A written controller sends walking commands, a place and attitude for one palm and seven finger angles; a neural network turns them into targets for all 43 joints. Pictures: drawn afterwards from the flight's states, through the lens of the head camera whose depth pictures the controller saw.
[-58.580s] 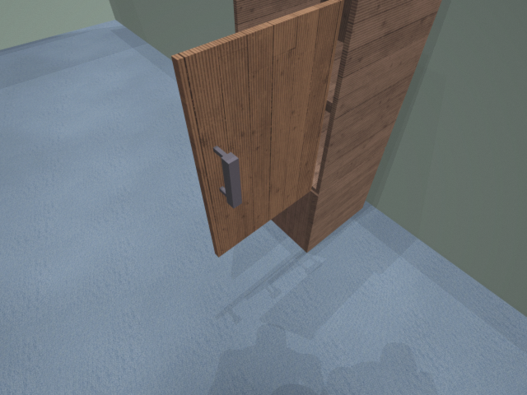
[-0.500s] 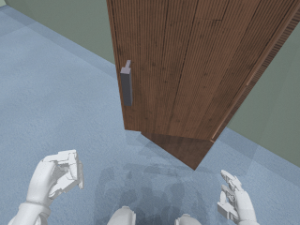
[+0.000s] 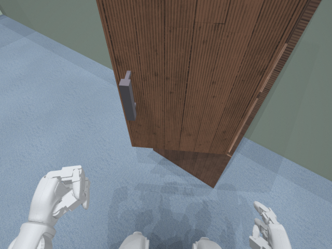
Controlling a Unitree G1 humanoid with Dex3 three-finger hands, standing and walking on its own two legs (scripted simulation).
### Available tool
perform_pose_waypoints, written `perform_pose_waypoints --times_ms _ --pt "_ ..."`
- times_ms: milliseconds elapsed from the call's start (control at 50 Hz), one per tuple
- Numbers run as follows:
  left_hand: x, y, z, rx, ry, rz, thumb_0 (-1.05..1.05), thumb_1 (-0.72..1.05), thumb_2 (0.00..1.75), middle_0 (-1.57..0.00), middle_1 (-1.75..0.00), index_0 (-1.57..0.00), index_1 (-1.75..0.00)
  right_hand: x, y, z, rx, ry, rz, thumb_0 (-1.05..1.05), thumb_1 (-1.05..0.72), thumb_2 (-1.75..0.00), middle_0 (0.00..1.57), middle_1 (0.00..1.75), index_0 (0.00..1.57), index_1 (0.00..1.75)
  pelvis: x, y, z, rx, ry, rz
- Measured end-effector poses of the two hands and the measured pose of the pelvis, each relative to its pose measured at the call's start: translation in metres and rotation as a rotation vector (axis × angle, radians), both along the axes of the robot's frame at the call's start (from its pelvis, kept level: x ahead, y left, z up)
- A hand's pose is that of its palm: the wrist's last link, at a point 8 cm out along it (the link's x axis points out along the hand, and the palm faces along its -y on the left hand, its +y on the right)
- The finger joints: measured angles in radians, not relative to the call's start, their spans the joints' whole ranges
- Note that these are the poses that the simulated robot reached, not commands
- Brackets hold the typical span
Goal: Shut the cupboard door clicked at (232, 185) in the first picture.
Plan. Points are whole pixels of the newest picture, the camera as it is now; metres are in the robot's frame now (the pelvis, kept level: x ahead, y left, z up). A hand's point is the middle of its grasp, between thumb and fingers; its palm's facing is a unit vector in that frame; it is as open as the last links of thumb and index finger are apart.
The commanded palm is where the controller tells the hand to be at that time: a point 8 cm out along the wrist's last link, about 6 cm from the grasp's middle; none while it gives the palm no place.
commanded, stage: raise the hand and make a fist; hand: left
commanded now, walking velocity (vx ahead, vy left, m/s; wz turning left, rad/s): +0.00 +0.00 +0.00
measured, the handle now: (130, 96) +0.50 +0.13 +0.06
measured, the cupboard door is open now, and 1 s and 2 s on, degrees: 30 30 27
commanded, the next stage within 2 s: bring the fist close to the handle in 0.08 s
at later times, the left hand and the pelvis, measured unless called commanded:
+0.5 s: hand (106, 170) +0.27 +0.15 +0.06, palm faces -0.11 -0.99 -0.04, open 3.1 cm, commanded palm +0.27 +0.21 +0.06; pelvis +0.00 +0.00 +0.00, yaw +0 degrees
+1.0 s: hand (127, 137) +0.36 +0.12 +0.06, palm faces -0.08 -1.00 -0.03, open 3.1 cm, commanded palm +0.35 +0.17 +0.06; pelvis +0.00 +0.00 +0.01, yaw -1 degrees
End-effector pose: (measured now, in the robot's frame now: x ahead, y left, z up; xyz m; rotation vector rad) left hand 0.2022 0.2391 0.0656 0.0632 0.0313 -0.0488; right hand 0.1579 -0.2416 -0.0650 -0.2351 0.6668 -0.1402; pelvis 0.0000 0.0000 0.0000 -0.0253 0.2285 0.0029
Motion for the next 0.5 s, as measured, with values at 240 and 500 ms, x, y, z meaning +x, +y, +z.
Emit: perform_pose_waypoints --times_ms 240,500 --pt "-0.001 -0.003 0.0 -0.004 -0.006 0.002 0.01 0.9 0.9 -1.3 -1.5 -1.3 -1.5 0.01 0.005 0.0 0.02 -0.028 0.017 0.01 -0.9 -0.9 0.2 0.3 0.2 0.3 -0.001 -0.002 -0.001 0.002 0.001 0.003" --pt "0.058 -0.034 -0.003 -0.026 -0.029 -0.059 0.01 0.9 0.9 -1.3 -1.5 -1.3 -1.5 0.001 0.01 -0.007 0.027 0.01 0.012 0.01 -0.9 -0.9 0.2 0.3 0.2 0.3 -0.002 0.002 -0.001 0.004 0.012 0.001"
